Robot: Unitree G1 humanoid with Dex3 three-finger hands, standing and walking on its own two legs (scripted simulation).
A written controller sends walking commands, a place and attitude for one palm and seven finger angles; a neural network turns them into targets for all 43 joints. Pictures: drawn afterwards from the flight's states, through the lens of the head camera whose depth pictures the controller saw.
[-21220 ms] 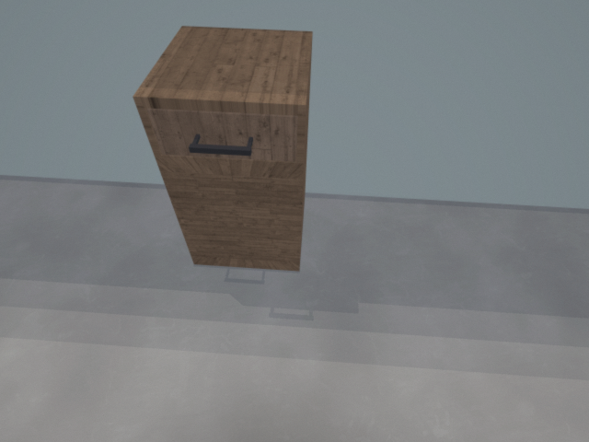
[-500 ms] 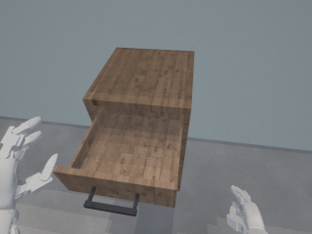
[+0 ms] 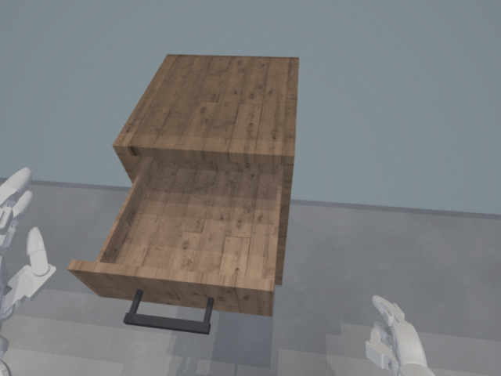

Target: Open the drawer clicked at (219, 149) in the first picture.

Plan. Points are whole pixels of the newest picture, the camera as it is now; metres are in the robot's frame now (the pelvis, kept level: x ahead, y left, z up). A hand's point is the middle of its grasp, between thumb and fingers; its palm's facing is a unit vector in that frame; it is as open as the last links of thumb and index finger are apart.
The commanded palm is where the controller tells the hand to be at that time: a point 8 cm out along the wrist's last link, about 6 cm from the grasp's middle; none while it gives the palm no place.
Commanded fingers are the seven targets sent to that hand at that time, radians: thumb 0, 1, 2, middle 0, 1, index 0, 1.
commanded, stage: step back with the hand held close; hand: left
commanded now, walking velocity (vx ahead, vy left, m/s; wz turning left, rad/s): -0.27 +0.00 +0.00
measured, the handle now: (170, 311) +0.25 +0.19 -0.12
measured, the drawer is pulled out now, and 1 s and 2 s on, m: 0.30 0.30 0.30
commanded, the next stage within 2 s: stop stepping back and stand still in 1.50 s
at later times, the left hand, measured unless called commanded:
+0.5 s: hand (25, 314) +0.16 +0.26 +0.15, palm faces +0.30 -0.81 -0.50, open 7.4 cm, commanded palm +0.09 +0.30 +0.17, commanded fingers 0.00 0.90 0.90 -0.20 -0.30 -0.20 -0.30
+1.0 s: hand (9, 368) +0.11 +0.24 +0.15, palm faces +0.31 -0.82 -0.49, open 7.4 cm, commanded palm +0.02 +0.30 +0.17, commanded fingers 0.00 0.90 0.90 -0.20 -0.30 -0.20 -0.30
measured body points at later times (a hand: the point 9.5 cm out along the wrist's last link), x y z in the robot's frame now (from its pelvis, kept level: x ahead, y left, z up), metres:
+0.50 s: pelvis -0.04 +0.02 -0.01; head +0.01 +0.03 +0.44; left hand +0.13 +0.30 +0.17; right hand +0.16 -0.21 -0.08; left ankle -0.01 +0.10 -0.74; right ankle -0.01 -0.07 -0.74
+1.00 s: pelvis -0.09 +0.01 -0.01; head -0.04 +0.03 +0.43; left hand +0.08 +0.29 +0.17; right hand +0.08 -0.24 -0.09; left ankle -0.11 +0.15 -0.75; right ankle -0.01 -0.07 -0.74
